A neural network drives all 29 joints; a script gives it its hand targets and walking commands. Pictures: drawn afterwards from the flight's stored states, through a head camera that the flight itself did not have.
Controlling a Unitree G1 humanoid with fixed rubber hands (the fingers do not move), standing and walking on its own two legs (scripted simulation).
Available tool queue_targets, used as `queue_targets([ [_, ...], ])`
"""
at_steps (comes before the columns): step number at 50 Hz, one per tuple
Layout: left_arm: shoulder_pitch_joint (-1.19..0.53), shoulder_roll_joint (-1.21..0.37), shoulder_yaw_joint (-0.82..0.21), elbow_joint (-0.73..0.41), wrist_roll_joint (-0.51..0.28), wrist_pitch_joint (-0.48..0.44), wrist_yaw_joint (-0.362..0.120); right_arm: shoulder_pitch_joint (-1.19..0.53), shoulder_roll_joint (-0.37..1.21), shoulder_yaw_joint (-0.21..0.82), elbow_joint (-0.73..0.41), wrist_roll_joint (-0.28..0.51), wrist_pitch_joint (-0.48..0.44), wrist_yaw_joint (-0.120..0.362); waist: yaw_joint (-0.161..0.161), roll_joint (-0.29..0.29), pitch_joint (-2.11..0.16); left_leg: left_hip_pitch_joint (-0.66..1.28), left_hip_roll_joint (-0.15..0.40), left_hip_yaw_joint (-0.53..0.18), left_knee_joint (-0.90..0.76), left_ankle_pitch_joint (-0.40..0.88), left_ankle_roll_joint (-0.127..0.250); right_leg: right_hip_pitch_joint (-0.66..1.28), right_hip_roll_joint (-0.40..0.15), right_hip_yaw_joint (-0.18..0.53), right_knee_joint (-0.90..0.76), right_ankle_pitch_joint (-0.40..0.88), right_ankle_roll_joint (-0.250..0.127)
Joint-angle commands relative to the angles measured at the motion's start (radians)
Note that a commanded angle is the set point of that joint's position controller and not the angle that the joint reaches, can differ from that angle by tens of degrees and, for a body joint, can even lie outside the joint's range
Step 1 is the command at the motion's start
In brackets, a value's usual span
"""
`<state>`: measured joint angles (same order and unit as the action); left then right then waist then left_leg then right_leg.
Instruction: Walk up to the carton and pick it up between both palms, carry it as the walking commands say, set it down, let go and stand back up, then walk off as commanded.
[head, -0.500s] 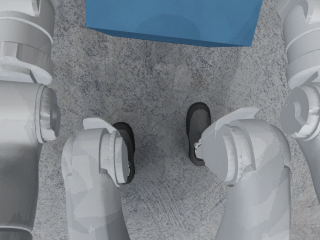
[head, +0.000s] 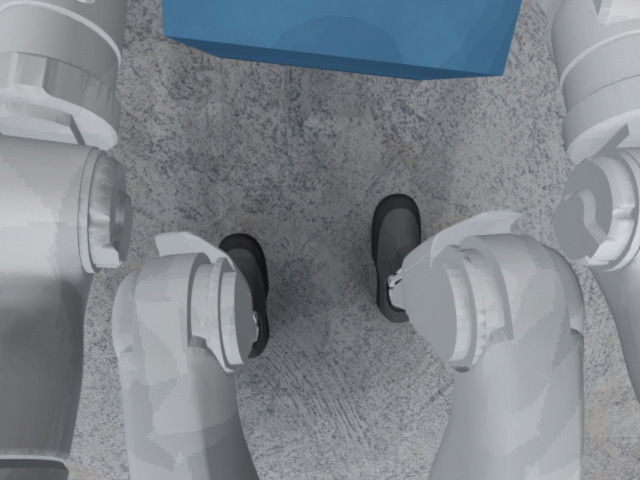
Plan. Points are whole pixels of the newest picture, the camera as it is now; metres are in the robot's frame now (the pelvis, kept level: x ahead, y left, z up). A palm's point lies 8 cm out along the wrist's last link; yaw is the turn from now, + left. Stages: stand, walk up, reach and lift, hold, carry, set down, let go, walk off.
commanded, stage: reach and lift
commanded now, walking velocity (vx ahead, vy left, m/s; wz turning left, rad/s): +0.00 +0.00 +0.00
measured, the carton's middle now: out of the picture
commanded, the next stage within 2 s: none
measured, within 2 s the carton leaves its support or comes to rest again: leaves its support in 0.98 s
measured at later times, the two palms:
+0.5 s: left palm out of the picture +0.59 +0.12 -0.18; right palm out of the picture +0.54 -0.23 -0.18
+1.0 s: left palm out of the picture +0.59 +0.13 -0.17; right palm out of the picture +0.54 -0.22 -0.17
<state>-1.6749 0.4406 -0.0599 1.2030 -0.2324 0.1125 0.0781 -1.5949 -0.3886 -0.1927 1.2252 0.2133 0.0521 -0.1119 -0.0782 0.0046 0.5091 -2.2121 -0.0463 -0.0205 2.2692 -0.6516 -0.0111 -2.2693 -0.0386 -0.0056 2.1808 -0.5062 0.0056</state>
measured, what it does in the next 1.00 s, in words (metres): stands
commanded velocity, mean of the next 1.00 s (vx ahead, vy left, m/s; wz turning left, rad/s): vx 0.00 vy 0.00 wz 0.00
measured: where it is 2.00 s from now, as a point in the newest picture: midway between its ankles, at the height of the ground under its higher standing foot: (322, 296)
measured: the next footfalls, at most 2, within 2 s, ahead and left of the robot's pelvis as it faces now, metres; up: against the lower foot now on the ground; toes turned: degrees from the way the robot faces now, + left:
none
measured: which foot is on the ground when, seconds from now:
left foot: down 0.00-1.00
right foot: down 0.00-1.00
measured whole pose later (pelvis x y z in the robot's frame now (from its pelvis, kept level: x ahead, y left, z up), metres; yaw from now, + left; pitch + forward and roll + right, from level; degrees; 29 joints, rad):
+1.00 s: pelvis +0.01 +0.00 +0.00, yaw +1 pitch +36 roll -2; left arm -1.55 0.36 0.10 1.03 -0.12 0.22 0.08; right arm -1.45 -0.37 -0.23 1.00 0.18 0.21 -0.09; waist -0.08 0.02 0.43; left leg -2.23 -0.08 -0.03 2.28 -0.67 -0.02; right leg -2.28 -0.02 0.01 2.21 -0.55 0.02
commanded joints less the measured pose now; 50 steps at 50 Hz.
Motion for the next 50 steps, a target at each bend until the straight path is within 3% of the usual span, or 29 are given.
queue_targets([
  [1,-0.294,0.067,0.017,-0.098,0.013,-0.023,0.007,-0.272,-0.071,0.02,-0.107,0.011,-0.02,0.01,-0.036,0.071,-1.284,0.467,0.005,0.018,-0.21,0.318,-0.009,0.74,0.046,-0.019,-0.084,0.386,0.014],
  [4,-0.288,0.042,0.025,-0.097,0.029,-0.026,0.009,-0.279,-0.036,0.041,-0.114,0.022,-0.021,0.012,-0.019,0.062,-1.276,0.459,0.0,0.023,-0.213,0.321,-0.006,0.747,0.054,-0.015,-0.086,0.39,0.017],
  [11,-0.311,-0.151,-0.024,-0.113,0.018,-0.026,-0.028,-0.321,0.124,0.101,-0.13,0.04,-0.019,0.045,-0.028,0.065,-1.241,0.461,-0.01,0.026,-0.216,0.321,-0.003,0.745,0.067,-0.018,-0.094,0.39,0.01],
  [14,-0.335,-0.338,-0.033,-0.119,0.033,-0.017,-0.077,-0.378,0.296,0.129,-0.154,0.033,-0.005,0.096,-0.026,0.075,-1.212,0.454,-0.019,0.027,-0.216,0.317,0.0,0.726,0.074,-0.025,-0.093,0.375,0.008],
  [19,-0.37,-0.724,-0.048,-0.139,0.062,0.019,-0.199,-0.465,0.656,0.171,-0.229,0.005,0.053,0.227,-0.034,0.088,-1.144,0.428,-0.041,0.038,-0.208,0.307,0.01,0.658,0.082,-0.043,-0.082,0.338,0.0],
  [22,-0.354,-0.831,-0.036,-0.165,0.081,0.044,-0.243,-0.457,0.755,0.172,-0.27,-0.011,0.084,0.278,-0.04,0.1,-1.123,0.419,-0.045,0.047,-0.203,0.301,0.012,0.608,0.082,-0.051,-0.08,0.321,-0.002],
  [26,-0.339,-0.89,-0.033,-0.206,0.087,0.066,-0.273,-0.435,0.8,0.176,-0.307,-0.013,0.111,0.312,-0.048,0.104,-1.093,0.386,-0.048,0.051,-0.198,0.278,0.018,0.583,0.082,-0.053,-0.079,0.302,-0.005],
  [39,-0.317,-0.964,-0.043,-0.244,0.092,0.083,-0.289,-0.42,0.864,0.21,-0.36,0.01,0.122,0.34,-0.049,0.106,-1.113,0.382,-0.057,0.046,-0.183,0.322,0.03,0.554,0.085,-0.051,-0.064,0.345,-0.006],
  [45,-0.392,-1.016,-0.104,-0.333,0.04,0.077,-0.269,-0.504,0.888,0.258,-0.459,0.051,0.115,0.329,-0.062,0.12,-1.315,0.502,-0.063,0.049,-0.179,0.398,0.023,0.63,0.088,-0.067,-0.063,0.415,-0.004],
  [50,-0.447,-1.023,-0.127,-0.408,0.014,0.09,-0.249,-0.554,0.869,0.263,-0.543,0.059,0.128,0.306,-0.095,0.124,-1.54,0.592,-0.068,0.055,-0.191,0.434,0.014,0.72,0.089,-0.084,-0.083,0.466,-0.001],
])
